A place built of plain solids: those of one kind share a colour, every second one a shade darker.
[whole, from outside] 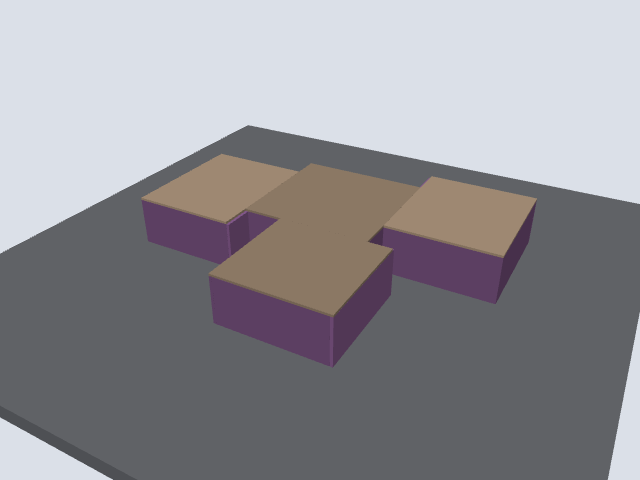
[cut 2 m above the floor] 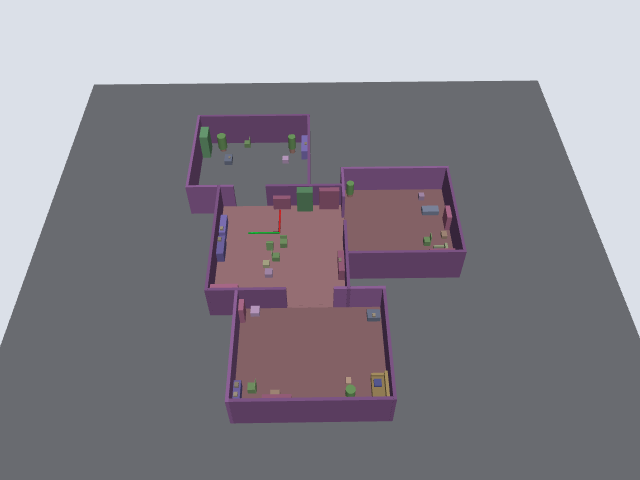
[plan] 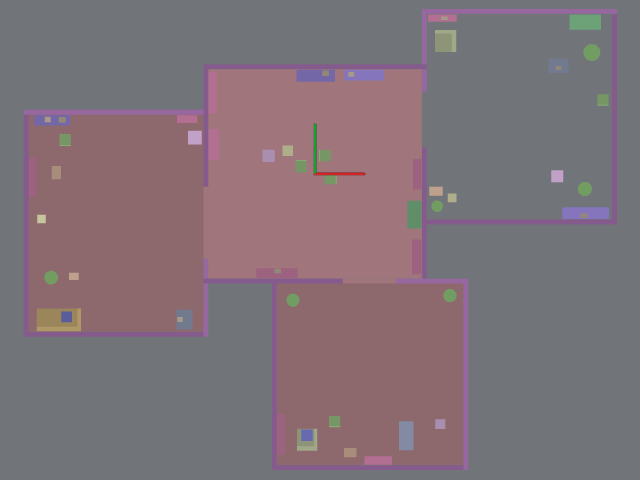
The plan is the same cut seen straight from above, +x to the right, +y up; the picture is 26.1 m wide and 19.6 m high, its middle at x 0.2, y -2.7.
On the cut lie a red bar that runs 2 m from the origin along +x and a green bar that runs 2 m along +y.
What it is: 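A storey of a house; a hub and three side rooms behind broad openings; the side rooms' floors lie 0.75 m, 0.190 m and not at all below the hub's; a bare drop, one riser, a flush line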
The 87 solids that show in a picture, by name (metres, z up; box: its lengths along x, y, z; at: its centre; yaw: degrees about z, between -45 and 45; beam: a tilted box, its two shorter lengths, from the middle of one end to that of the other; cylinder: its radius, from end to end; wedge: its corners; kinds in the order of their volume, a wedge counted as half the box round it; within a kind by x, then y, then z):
{
 "floor_1": {"box": [7.14, 8.87, 0.8], "at": [-8.13, -2.02, 0.35]},
 "floor_2": {"box": [0.2, 2.93, 0.8], "at": [-4.46, -1.99, 0.35]},
 "floor_3": {"box": [8.72, 8.56, 0.8], "at": [0.0, 0.0, 0.35]},
 "floor_4": {"box": [2.16, 0.2, 0.61], "at": [2.21, -4.38, 0.26]},
 "floor_5": {"box": [7.62, 7.42, 0.61], "at": [2.25, -8.19, 0.26]},
 "wall_1": {"box": [0.2, 8.87, 3.4], "at": [-11.8, -2.02, 1.65]},
 "wall_2": {"box": [7.34, 0.2, 3.4], "at": [-8.23, -6.55, 1.65]},
 "wall_3": {"box": [7.34, 0.2, 3.4], "at": [-8.23, 2.52, 1.65]},
 "wall_4": {"box": [0.2, 2.17, 3.4], "at": [-4.46, -5.57, 1.65]},
 "wall_5": {"box": [0.2, 0.82, 3.4], "at": [-4.46, -3.87, 1.65]},
 "wall_6": {"box": [0.2, 4.8, 3.4], "at": [-4.46, 1.88, 1.65]},
 "wall_7": {"box": [5.69, 0.2, 3.4], "at": [-1.71, -4.38, 1.65]},
 "wall_8": {"box": [0.2, 7.62, 3.4], "at": [-1.67, -8.29, 1.65]},
 "wall_9": {"box": [9.12, 0.2, 3.4], "at": [0.0, 4.38, 1.65]},
 "wall_10": {"box": [7.62, 0.2, 3.4], "at": [2.25, -11.99, 1.65]},
 "wall_11": {"box": [1.26, 0.2, 3.4], "at": [3.93, -4.38, 1.65]},
 "wall_12": {"box": [0.2, 5.37, 3.4], "at": [4.46, -1.59, 1.65]},
 "wall_13": {"box": [0.2, 0.92, 3.4], "at": [4.46, 3.82, 1.65]},
 "wall_14": {"box": [0.2, 2.26, 3.4], "at": [4.46, 5.61, 1.65]},
 "wall_15": {"box": [1.7, 0.2, 3.4], "at": [5.41, -4.38, 1.65]},
 "wall_16": {"box": [0.2, 7.62, 3.4], "at": [6.16, -8.29, 1.65]},
 "wall_17": {"box": [7.77, 0.2, 3.4], "at": [8.44, -1.96, 1.65]},
 "wall_18": {"box": [7.77, 0.2, 3.4], "at": [8.44, 6.63, 1.65]},
 "wall_19": {"box": [0.2, 8.4, 3.4], "at": [12.23, 2.33, 1.65]},
 "roof_1": {"box": [7.34, 9.27, 0.16], "at": [-8.23, -2.02, 3.43]},
 "roof_2": {"box": [9.12, 8.96, 0.16], "at": [0.0, 0.0, 3.43]},
 "roof_3": {"box": [8.02, 7.62, 0.16], "at": [2.25, -8.29, 3.43]},
 "roof_4": {"box": [7.77, 8.8, 0.16], "at": [8.44, 2.33, 3.43]},
 "case_1": {"box": [0.28, 1.61, 1.83], "at": [-11.54, -0.15, 1.67]},
 "case_2": {"box": [0.84, 0.32, 1.41], "at": [-5.22, 2.23, 1.46]},
 "case_3": {"box": [0.31, 1.72, 1.95], "at": [-4.18, 3.31, 1.73]},
 "case_4": {"box": [0.41, 1.27, 1.3], "at": [-4.13, 1.2, 1.4]},
 "case_5": {"box": [1.7, 0.41, 0.99], "at": [-1.56, -4.05, 1.25]},
 "case_6": {"box": [0.32, 1.67, 1.93], "at": [-1.39, -10.63, 1.53]},
 "case_7": {"box": [1.13, 0.34, 1.32], "at": [2.58, -11.7, 1.23]},
 "case_8": {"box": [0.39, 1.43, 1.86], "at": [4.15, -3.39, 1.68]},
 "case_9": {"box": [0.34, 1.25, 1.09], "at": [4.17, -0.01, 1.3]},
 "case_10": {"box": [1.17, 0.3, 1.12], "at": [5.2, 6.36, 0.51]},
 "wardrobe_1": {"box": [0.58, 1.13, 1.93], "at": [4.05, -1.66, 1.72]},
 "wardrobe_2": {"box": [1.28, 0.63, 2.16], "at": [11.03, 6.2, 1.03]},
 "sideboard_1": {"box": [1.48, 0.42, 0.82], "at": [-10.74, 2.19, 1.16]},
 "sideboard_2": {"box": [1.58, 0.49, 0.87], "at": [0.02, 4.01, 1.19]},
 "sideboard_3": {"box": [1.63, 0.45, 0.77], "at": [2.0, 4.03, 1.14]},
 "sideboard_4": {"box": [1.91, 0.49, 0.91], "at": [11.05, -1.6, 0.41]},
 "bush_1": {"cylinder": 0.28, "from": [-10.78, -4.24, 1.24], "to": [-10.78, -4.24, 1.82]},
 "bush_2": {"cylinder": 0.27, "from": [-0.9, -5.16, 0.99], "to": [-0.9, -5.16, 1.63]},
 "bush_3": {"cylinder": 0.24, "from": [4.99, -1.32, 0.41], "to": [4.99, -1.32, 0.92]},
 "bush_4": {"cylinder": 0.27, "from": [5.51, -4.97, 0.86], "to": [5.51, -4.97, 1.85]},
 "bush_5": {"cylinder": 0.29, "from": [11.02, -0.62, 0.47], "to": [11.02, -0.62, 1.59]},
 "bush_6": {"cylinder": 0.35, "from": [11.3, 4.96, 0.31], "to": [11.3, 4.96, 1.49]},
 "sofa_1": {"box": [0.14, 0.74, 0.64], "at": [-11.29, -5.87, 1.07]},
 "sofa_2": {"box": [1.8, 0.19, 0.89], "at": [-10.46, -6.34, 1.2]},
 "sofa_3": {"box": [1.52, 0.74, 0.47], "at": [-10.46, -5.87, 0.99]},
 "sofa_4": {"box": [0.14, 0.74, 0.64], "at": [-9.63, -5.87, 1.07]},
 "armchair_1": {"box": [0.13, 0.72, 0.66], "at": [-0.68, -10.77, 0.89]},
 "armchair_2": {"box": [0.83, 0.19, 0.9], "at": [-0.33, -11.22, 1.01]},
 "armchair_3": {"box": [0.58, 0.72, 0.43], "at": [-0.33, -10.77, 0.78]},
 "armchair_4": {"box": [0.13, 0.72, 0.66], "at": [0.03, -10.77, 0.89]},
 "armchair_5": {"box": [0.69, 0.14, 0.69], "at": [5.24, 5.05, 0.3]},
 "armchair_6": {"box": [0.69, 0.61, 0.46], "at": [5.24, 5.42, 0.18]},
 "armchair_7": {"box": [0.69, 0.14, 0.69], "at": [5.24, 5.8, 0.3]},
 "armchair_8": {"box": [0.18, 0.9, 0.81], "at": [5.67, 5.42, 0.36]},
 "lowtable_1": {"box": [0.65, 0.81, 0.4], "at": [-5.33, -5.95, 0.95]},
 "lowtable_2": {"box": [0.59, 1.19, 0.39], "at": [3.72, -10.7, 0.76]},
 "lowtable_3": {"box": [0.81, 0.59, 0.45], "at": [9.93, 4.41, 0.18]},
 "chair_1": {"box": [0.47, 0.45, 0.47], "at": [-10.21, 1.41, 0.99]},
 "chair_2": {"box": [0.45, 0.47, 0.41], "at": [-0.58, 0.29, 0.96]},
 "chair_3": {"box": [0.046, 0.46, 0.82], "at": [0.18, 0.75, 1.17]},
 "chair_4": {"box": [0.45, 0.46, 0.44], "at": [0.43, 0.75, 0.97]},
 "chair_5": {"box": [0.46, 0.47, 0.44], "at": [0.61, -0.19, 0.97]},
 "chair_6": {"box": [0.47, 0.41, 0.43], "at": [0.8, -10.09, 0.78]},
 "chair_7": {"box": [0.45, 0.43, 0.47], "at": [11.76, 3.04, 0.18]},
 "pouf_1": {"box": [0.57, 0.57, 0.4], "at": [-4.91, 1.48, 0.95]},
 "pouf_2": {"box": [0.51, 0.51, 0.36], "at": [-1.9, 0.74, 0.94]},
 "pouf_3": {"box": [0.4, 0.4, 0.43], "at": [5.11, -10.22, 0.78]},
 "pouf_4": {"box": [0.49, 0.49, 0.42], "at": [9.89, -0.1, 0.16]},
 "toybox_1": {"box": [0.37, 0.55, 0.33], "at": [-10.56, 0.05, 0.92]},
 "toybox_2": {"box": [0.4, 0.3, 0.35], "at": [-9.85, -4.19, 0.93]},
 "toybox_3": {"box": [0.51, 0.38, 0.28], "at": [1.44, -11.38, 0.71]},
 "toybox_4": {"box": [0.56, 0.37, 0.36], "at": [4.94, -0.71, 0.13]},
 "basket_1": {"box": [0.34, 0.34, 0.3], "at": [-11.17, -1.84, 0.9]},
 "basket_2": {"box": [0.43, 0.43, 0.32], "at": [-1.12, 0.94, 0.91]},
 "basket_3": {"box": [0.36, 0.36, 0.32], "at": [5.59, -0.98, 0.11]},
 "cushion_1": {"box": [0.44, 0.44, 0.15], "at": [-10.15, -5.84, 1.3]},
 "cushion_2": {"box": [0.47, 0.47, 0.1], "at": [-0.33, -10.67, 1.05]},
 "books_1": {"box": [0.29, 0.24, 0.16], "at": [-10.33, 2.2, 1.65]},
 "books_2": {"box": [0.28, 0.23, 0.13], "at": [0.43, 4.11, 1.7]}
}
